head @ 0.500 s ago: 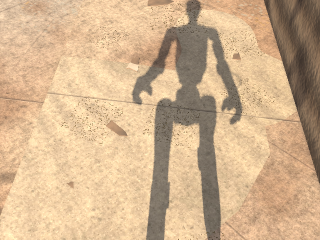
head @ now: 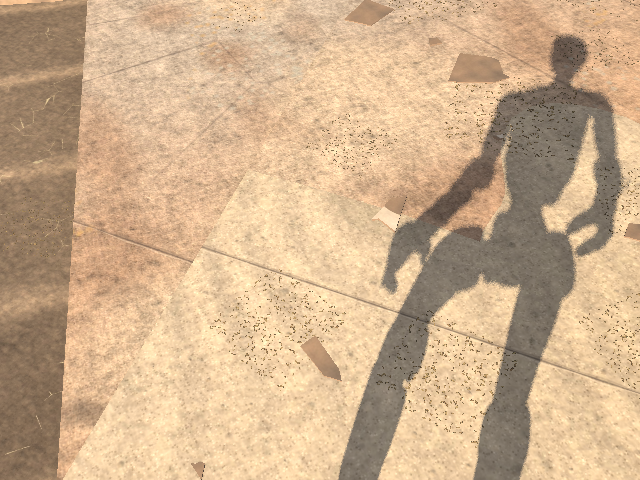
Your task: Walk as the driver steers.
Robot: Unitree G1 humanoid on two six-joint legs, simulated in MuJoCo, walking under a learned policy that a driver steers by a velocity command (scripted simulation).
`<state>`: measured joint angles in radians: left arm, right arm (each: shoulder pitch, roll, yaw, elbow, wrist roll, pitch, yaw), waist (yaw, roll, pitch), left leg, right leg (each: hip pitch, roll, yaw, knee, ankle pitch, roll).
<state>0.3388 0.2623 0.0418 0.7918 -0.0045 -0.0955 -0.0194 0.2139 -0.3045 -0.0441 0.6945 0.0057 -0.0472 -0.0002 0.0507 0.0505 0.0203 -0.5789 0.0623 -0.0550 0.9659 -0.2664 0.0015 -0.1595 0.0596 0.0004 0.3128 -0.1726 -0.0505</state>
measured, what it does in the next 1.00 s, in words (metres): walks ahead, turning right: left foot, then right foot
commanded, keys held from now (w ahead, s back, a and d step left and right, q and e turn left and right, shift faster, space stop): w+e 0.12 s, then e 0.80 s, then no key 0.02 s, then q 0.06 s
